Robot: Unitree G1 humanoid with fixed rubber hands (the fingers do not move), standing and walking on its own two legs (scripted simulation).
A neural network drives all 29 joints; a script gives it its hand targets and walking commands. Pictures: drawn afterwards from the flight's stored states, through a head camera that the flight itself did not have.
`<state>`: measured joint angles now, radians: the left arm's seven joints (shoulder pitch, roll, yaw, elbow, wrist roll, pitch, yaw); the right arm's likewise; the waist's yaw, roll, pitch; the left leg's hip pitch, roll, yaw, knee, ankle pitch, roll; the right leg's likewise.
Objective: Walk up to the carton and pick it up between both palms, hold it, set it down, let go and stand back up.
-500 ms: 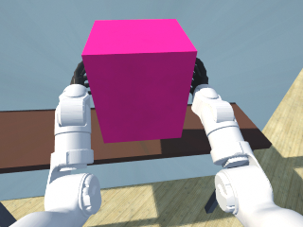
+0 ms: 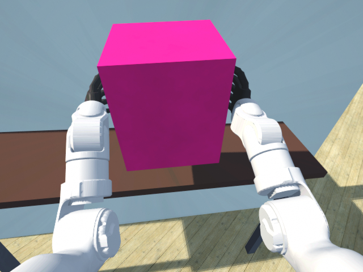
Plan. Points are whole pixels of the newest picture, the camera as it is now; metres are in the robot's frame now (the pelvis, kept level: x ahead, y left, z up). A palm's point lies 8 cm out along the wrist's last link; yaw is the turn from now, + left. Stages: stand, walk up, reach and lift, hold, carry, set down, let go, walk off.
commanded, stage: hold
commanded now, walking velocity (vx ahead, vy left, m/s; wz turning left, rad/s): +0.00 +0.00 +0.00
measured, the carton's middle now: (168, 96) +0.41 +0.01 +0.23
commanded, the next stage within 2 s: none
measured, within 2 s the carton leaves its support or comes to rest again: neither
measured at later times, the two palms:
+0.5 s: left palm (92, 106) +0.37 +0.16 +0.22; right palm (237, 101) +0.37 -0.13 +0.24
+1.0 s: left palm (93, 104) +0.36 +0.16 +0.23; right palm (240, 101) +0.36 -0.14 +0.25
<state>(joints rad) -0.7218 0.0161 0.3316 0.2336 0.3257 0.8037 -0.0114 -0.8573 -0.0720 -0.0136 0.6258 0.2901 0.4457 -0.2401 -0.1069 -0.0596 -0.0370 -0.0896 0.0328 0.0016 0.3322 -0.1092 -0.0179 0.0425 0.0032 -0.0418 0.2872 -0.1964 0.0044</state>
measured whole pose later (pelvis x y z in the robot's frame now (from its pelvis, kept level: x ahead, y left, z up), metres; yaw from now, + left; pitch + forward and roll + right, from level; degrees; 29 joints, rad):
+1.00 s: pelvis +0.00 -0.01 +0.00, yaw +0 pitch -8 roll +0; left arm -0.73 0.02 0.35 0.23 0.34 0.82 -0.03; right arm -0.85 -0.06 -0.02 0.60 0.28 0.47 -0.26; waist -0.09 -0.05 -0.05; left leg -0.08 0.04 0.00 0.33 -0.11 -0.03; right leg 0.04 0.01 -0.04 0.31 -0.21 0.00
